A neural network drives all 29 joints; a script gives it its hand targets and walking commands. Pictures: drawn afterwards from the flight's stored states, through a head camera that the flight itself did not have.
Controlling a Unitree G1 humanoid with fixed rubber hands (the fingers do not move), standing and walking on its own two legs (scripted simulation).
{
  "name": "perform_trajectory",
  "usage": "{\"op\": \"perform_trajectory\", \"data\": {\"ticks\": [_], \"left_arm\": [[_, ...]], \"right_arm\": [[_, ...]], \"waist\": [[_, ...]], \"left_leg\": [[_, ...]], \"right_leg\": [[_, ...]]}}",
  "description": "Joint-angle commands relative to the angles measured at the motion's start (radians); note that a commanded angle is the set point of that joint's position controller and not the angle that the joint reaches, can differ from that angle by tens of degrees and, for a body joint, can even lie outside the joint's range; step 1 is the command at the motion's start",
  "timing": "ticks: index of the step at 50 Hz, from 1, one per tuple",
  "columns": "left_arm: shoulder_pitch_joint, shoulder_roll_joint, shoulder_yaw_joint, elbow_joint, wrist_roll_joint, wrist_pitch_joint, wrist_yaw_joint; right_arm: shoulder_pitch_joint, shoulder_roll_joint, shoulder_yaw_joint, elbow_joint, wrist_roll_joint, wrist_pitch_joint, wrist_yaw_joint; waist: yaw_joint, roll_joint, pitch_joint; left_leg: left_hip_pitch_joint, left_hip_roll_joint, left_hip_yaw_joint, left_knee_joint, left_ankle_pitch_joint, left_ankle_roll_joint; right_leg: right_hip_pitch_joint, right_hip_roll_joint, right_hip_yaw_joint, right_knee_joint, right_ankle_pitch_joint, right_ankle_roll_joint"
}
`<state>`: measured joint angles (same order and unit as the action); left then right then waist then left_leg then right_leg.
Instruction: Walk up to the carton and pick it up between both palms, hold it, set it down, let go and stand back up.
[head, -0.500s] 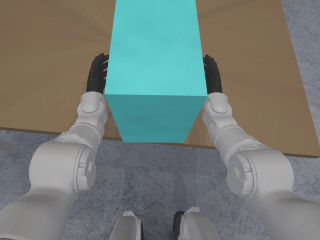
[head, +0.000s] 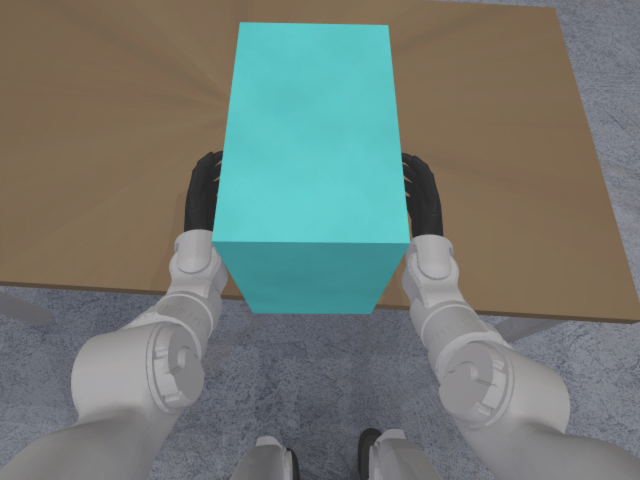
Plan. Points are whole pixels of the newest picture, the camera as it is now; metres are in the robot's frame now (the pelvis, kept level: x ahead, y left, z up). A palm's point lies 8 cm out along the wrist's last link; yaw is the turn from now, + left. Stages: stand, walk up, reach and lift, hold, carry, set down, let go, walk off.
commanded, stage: reach and lift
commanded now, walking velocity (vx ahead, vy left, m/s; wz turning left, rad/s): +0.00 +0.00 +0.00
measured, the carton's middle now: (313, 185) +0.50 +0.02 -0.03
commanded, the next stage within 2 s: none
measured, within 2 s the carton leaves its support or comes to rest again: neither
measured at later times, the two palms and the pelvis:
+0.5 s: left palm (203, 219) +0.43 +0.16 -0.01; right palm (422, 222) +0.43 -0.11 +0.00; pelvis +0.00 -0.01 +0.00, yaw +2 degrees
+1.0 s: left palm (204, 220) +0.43 +0.16 -0.01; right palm (421, 223) +0.42 -0.11 +0.00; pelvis +0.00 -0.01 +0.00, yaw +1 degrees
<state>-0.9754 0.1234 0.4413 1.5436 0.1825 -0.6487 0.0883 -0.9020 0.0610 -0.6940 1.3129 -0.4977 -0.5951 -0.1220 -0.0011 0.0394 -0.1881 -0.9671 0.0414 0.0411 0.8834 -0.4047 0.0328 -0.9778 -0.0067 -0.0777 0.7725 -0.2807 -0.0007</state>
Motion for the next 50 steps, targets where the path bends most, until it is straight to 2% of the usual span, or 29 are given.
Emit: {"op": "perform_trajectory", "data": {"ticks": [1,2,4,6,11,14,15,18,20,21,24,29,32,38,41,43,47,50], "left_arm": [[-0.414,-0.479,-0.155,0.029,0.133,0.01,-0.131],[-0.418,-0.486,-0.164,0.02,0.133,0.011,-0.131],[-0.415,-0.491,-0.165,0.022,0.141,0.012,-0.129],[-0.401,-0.497,-0.174,0.02,0.141,0.012,-0.129],[-0.385,-0.506,-0.167,0.029,0.152,0.011,-0.133],[-0.386,-0.519,-0.176,0.022,0.151,0.009,-0.133],[-0.383,-0.516,-0.172,0.023,0.151,0.008,-0.133],[-0.39,-0.517,-0.169,0.03,0.154,0.007,-0.139],[-0.385,-0.513,-0.162,0.04,0.158,0.007,-0.142],[-0.386,-0.516,-0.165,0.039,0.158,0.007,-0.142],[-0.391,-0.513,-0.17,0.042,0.143,0.002,-0.143],[-0.39,-0.509,-0.159,0.058,0.149,-0.002,-0.142],[-0.386,-0.513,-0.16,0.063,0.147,0.001,-0.141],[-0.392,-0.494,-0.153,0.075,0.138,-0.003,-0.136],[-0.395,-0.491,-0.154,0.071,0.133,-0.006,-0.134],[-0.396,-0.508,-0.178,0.068,0.123,-0.009,-0.131],[-0.393,-0.497,-0.163,0.085,0.127,-0.008,-0.13],[-0.393,-0.515,-0.179,0.086,0.118,-0.006,-0.123]], "right_arm": [[-0.367,0.554,0.266,0.193,-0.13,0.022,0.17],[-0.362,0.55,0.268,0.202,-0.126,0.019,0.171],[-0.365,0.553,0.27,0.201,-0.115,0.016,0.17],[-0.354,0.55,0.27,0.204,-0.118,0.013,0.167],[-0.352,0.571,0.281,0.19,-0.107,0.005,0.166],[-0.338,0.57,0.285,0.197,-0.109,0.006,0.164],[-0.338,0.57,0.287,0.196,-0.109,0.006,0.163],[-0.333,0.584,0.283,0.192,-0.116,0.004,0.161],[-0.333,0.586,0.28,0.19,-0.125,0.006,0.156],[-0.329,0.586,0.285,0.195,-0.125,0.006,0.155],[-0.332,0.594,0.301,0.194,-0.114,0.004,0.152],[-0.321,0.594,0.296,0.222,-0.124,-0.001,0.145],[-0.331,0.583,0.293,0.226,-0.12,-0.006,0.14],[-0.332,0.585,0.295,0.24,-0.118,-0.004,0.136],[-0.341,0.581,0.311,0.24,-0.103,-0.009,0.132],[-0.342,0.575,0.312,0.25,-0.103,-0.017,0.132],[-0.337,0.569,0.309,0.271,-0.102,-0.019,0.128],[-0.351,0.56,0.307,0.262,-0.095,-0.023,0.127]], "waist": [[0.01,0.02,-0.591],[-0.001,0.03,-0.585],[0.008,0.043,-0.581],[-0.004,0.05,-0.58],[0.007,0.054,-0.586],[-0.006,0.065,-0.581],[0.003,0.056,-0.587],[-0.008,0.052,-0.589],[-0.003,0.039,-0.584],[-0.013,0.042,-0.583],[-0.009,0.04,-0.589],[-0.014,0.034,-0.579],[-0.013,0.05,-0.571],[-0.007,0.026,-0.561],[0.003,0.038,-0.574],[-0.012,0.049,-0.579],[0.0,0.038,-0.544],[-0.007,0.051,-0.566]], "left_leg": [[0.309,-0.016,0.009,-0.084,0.563,-0.064],[0.328,-0.014,0.007,-0.081,0.583,-0.069],[0.335,-0.018,0.01,-0.077,0.582,-0.069],[0.332,-0.019,0.005,-0.074,0.587,-0.075],[0.302,-0.023,0.003,-0.082,0.561,-0.067],[0.299,-0.023,0.001,-0.074,0.565,-0.074],[0.294,-0.023,0.003,-0.078,0.558,-0.072],[0.258,-0.028,0.002,-0.088,0.518,-0.067],[0.224,-0.034,0.006,-0.095,0.494,-0.061],[0.219,-0.034,0.007,-0.089,0.487,-0.059],[0.202,-0.039,0.005,-0.095,0.481,-0.053],[0.189,-0.038,0.004,-0.085,0.475,-0.053],[0.183,-0.036,0.004,-0.089,0.465,-0.057],[0.177,-0.038,0.0,-0.083,0.444,-0.045],[0.175,-0.037,0.002,-0.077,0.453,-0.048],[0.194,-0.033,-0.004,-0.066,0.475,-0.058],[0.193,-0.03,-0.005,-0.069,0.457,-0.057],[0.207,-0.031,-0.007,-0.06,0.465,-0.06]], "right_leg": [[0.48,0.035,-0.012,-0.026,0.334,-0.038],[0.47,0.038,-0.015,-0.029,0.344,-0.04],[0.459,0.038,-0.012,-0.037,0.329,-0.04],[0.454,0.037,-0.015,-0.036,0.338,-0.043],[0.481,0.036,-0.011,-0.034,0.35,-0.041],[0.486,0.031,-0.008,-0.029,0.363,-0.044],[0.487,0.031,-0.009,-0.03,0.36,-0.043],[0.517,0.03,-0.005,-0.029,0.362,-0.041],[0.546,0.028,-0.001,-0.028,0.366,-0.036],[0.547,0.027,0.003,-0.021,0.368,-0.035],[0.564,0.024,0.006,-0.016,0.392,-0.034],[0.552,0.029,0.004,-0.012,0.382,-0.034],[0.545,0.027,0.004,-0.016,0.367,-0.039],[0.511,0.03,0.006,-0.014,0.34,-0.035],[0.516,0.03,0.005,-0.007,0.348,-0.037],[0.485,0.035,-0.001,-0.003,0.356,-0.042],[0.465,0.038,-0.005,-0.008,0.328,-0.043],[0.447,0.039,-0.001,-0.009,0.32,-0.045]]}}
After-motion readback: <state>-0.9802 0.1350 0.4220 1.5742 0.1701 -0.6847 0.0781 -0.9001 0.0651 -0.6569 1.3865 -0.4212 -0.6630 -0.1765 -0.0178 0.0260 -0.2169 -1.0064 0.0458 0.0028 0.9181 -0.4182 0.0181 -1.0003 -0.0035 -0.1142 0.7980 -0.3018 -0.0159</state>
